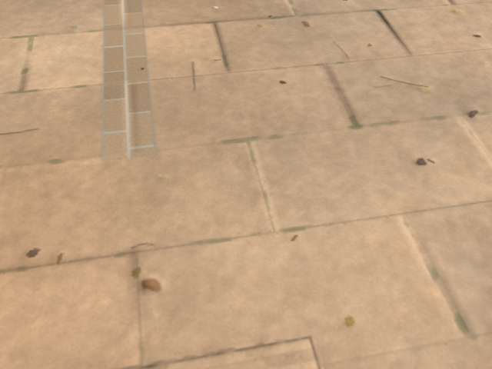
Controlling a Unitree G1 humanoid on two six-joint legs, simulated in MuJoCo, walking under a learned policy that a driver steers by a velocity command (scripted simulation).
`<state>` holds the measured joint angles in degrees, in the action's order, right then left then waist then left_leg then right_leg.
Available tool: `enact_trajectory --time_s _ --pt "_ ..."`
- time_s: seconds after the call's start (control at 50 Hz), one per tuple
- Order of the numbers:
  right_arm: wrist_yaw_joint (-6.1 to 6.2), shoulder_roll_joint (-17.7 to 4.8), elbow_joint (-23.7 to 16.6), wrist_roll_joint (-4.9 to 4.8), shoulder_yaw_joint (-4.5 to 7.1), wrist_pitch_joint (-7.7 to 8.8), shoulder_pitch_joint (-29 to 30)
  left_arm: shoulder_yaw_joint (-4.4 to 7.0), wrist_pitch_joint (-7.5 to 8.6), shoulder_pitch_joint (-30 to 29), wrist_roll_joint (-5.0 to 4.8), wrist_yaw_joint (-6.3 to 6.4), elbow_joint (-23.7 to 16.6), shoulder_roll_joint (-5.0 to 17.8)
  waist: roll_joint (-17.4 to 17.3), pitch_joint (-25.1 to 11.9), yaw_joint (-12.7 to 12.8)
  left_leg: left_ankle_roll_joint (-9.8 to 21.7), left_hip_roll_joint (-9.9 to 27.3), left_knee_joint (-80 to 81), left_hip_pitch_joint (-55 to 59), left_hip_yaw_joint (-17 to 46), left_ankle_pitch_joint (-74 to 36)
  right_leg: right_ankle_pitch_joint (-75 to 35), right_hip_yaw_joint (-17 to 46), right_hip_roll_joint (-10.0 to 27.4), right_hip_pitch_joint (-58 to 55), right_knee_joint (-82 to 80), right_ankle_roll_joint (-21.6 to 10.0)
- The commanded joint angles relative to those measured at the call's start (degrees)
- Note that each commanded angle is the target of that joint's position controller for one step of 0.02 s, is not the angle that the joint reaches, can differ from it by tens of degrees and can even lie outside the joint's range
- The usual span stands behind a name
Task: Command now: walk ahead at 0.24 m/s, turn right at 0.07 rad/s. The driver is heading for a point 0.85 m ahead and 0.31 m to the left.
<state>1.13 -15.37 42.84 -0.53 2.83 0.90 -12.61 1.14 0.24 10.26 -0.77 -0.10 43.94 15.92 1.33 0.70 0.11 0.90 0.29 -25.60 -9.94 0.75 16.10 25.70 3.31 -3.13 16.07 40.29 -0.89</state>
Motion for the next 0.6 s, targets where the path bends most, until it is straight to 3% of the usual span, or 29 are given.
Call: enact_trajectory --time_s 0.02,0.06,0.12,0.16,0.2,0.24,0.26,0.28,0.3,0.32,0.34,0.38,0.4,0.44,0.48,0.54,0.6 --pt "0.67 -10.7 -1.6 -0.58 2.73 2.27 -4.6 3.02 2.18 -5.4 -1.25 -0.52 -5.3 7.7 -10.5 5.3 -2.3 12.8 19.3 17.7 10.5 26.5 16.4 3.1 2.3 5.1 23.4 13.5 -0.5" --pt "0.68 -10.0 -1.8 -0.90 2.64 2.38 -4.1 2.58 3.26 -6.2 -0.91 -1.32 -4.9 6.0 -9.2 4.5 -2.6 11.0 16.1 18.2 12.1 20.3 10.4 -1.3 -0.2 6.0 22.8 8.7 -0.2" --pt "0.17 -11.4 -2.3 -0.84 3.13 2.15 -3.5 1.62 4.13 -7.1 -0.32 -2.35 -4.4 3.6 -10.1 2.4 -3.0 9.9 12.0 17.6 6.9 12.1 2.9 -7.0 -4.0 4.9 12.2 -0.5 1.1" --pt "-0.30 -12.2 -2.2 -1.25 3.38 1.96 -4.3 1.71 4.18 -6.6 -0.49 -2.67 -4.0 4.7 -10.8 2.3 -2.8 10.0 12.0 17.0 2.8 10.6 2.5 -9.9 -5.4 4.1 6.1 -4.8 1.6" --pt "-0.59 -12.3 -2.3 -1.68 3.27 1.76 -3.5 2.08 4.19 -3.2 -0.80 -2.66 -2.7 5.9 -10.1 2.1 -0.3 8.8 12.5 14.6 -1.7 9.8 3.7 -15.2 -6.1 3.6 -1.3 -9.7 0.9" --pt "-1.17 -9.7 -2.2 -1.00 2.22 1.75 -4.4 3.17 3.62 4.9 -0.85 -2.24 0.7 7.7 -7.5 0.3 2.9 6.5 10.5 7.8 -7.1 7.4 3.6 -14.4 -7.4 1.8 -11.5 -11.5 -0.5" --pt "-1.55 -6.9 -2.2 -0.50 1.11 2.02 -4.6 4.15 3.61 10.7 -0.95 -1.59 1.7 9.8 -4.0 -1.6 6.2 3.9 7.2 -3.1 -12.5 4.5 1.3 -12.2 -1.8 5.7 -19.8 -13.9 -2.5" --pt "-1.49 -1.7 -5.9 0.01 -0.59 2.77 -3.7 5.83 3.66 17.0 0.21 -1.07 2.0 17.7 13.6 -5.6 7.6 -0.9 -0.4 -26.6 -25.6 -2.5 9.4 0.7 22.5 21.7 -28.5 -23.4 -9.9" --pt "-0.60 -5.1 -6.7 -1.91 0.43 3.69 -2.9 5.67 4.44 17.9 0.99 -1.58 2.4 17.1 13.3 -5.6 8.0 -0.9 -2.4 -39.4 -31.6 5.5 17.0 11.4 39.1 27.3 -24.9 -30.7 -15.6" --pt "-0.54 -8.3 -6.2 -3.32 1.45 4.00 -3.1 4.38 5.04 13.7 0.98 -1.54 1.8 13.0 9.2 -0.3 5.8 0.7 0.8 -44.0 -35.7 8.8 12.4 14.1 33.3 26.6 -21.8 -30.6 -14.1" --pt "-0.72 -8.5 -5.3 -3.35 1.59 3.88 -3.0 3.50 5.31 10.5 0.91 -1.28 1.1 9.6 8.4 2.2 4.4 1.7 2.8 -43.6 -35.7 8.1 6.9 9.7 25.5 23.4 -19.5 -30.4 -11.5" --pt "-1.02 -7.4 -4.4 -1.93 1.89 3.52 -2.4 2.78 5.43 6.9 1.34 -0.72 0.8 7.2 6.1 3.7 2.5 1.6 4.9 -40.0 -33.4 7.8 -1.2 -4.6 14.0 19.2 -16.1 -31.4 -8.3" --pt "-1.46 -6.6 -3.8 -1.72 1.86 3.16 -2.8 2.60 5.55 6.7 1.61 -0.48 0.8 6.4 6.2 3.3 2.1 1.3 4.9 -39.7 -31.8 7.3 -4.0 -10.2 9.7 17.8 -15.1 -31.8 -7.4" --pt "-1.84 -5.7 -3.4 -1.66 1.92 2.32 -3.0 2.62 6.18 7.4 1.60 -0.40 1.1 6.0 4.5 3.0 2.1 0.6 4.5 -38.9 -32.2 6.9 -7.5 -20.3 3.3 16.6 -15.1 -32.0 -7.2" --pt "-1.95 -4.6 -5.1 -1.00 1.51 2.21 -0.1 2.89 6.44 8.3 1.63 -0.04 1.9 6.6 2.9 4.0 2.3 -0.2 4.1 -34.5 -34.3 6.5 -10.4 -26.9 -0.5 16.7 -14.9 -32.5 -7.8" --pt "-2.62 -3.1 -7.6 -0.87 0.65 2.55 4.8 2.84 6.20 7.5 1.57 0.53 2.0 7.2 2.7 5.4 3.1 -0.6 3.9 -22.3 -32.1 3.1 -17.8 -29.8 -6.4 15.4 -13.3 -34.0 -7.2" --pt "-4.01 -1.6 -10.6 -0.79 -0.25 2.79 11.0 3.08 5.77 10.5 0.95 0.99 3.3 8.3 1.0 7.2 5.1 0.4 3.8 -14.3 -30.7 -1.1 -20.8 -33.3 -9.8 16.5 -14.8 -34.2 -6.8"
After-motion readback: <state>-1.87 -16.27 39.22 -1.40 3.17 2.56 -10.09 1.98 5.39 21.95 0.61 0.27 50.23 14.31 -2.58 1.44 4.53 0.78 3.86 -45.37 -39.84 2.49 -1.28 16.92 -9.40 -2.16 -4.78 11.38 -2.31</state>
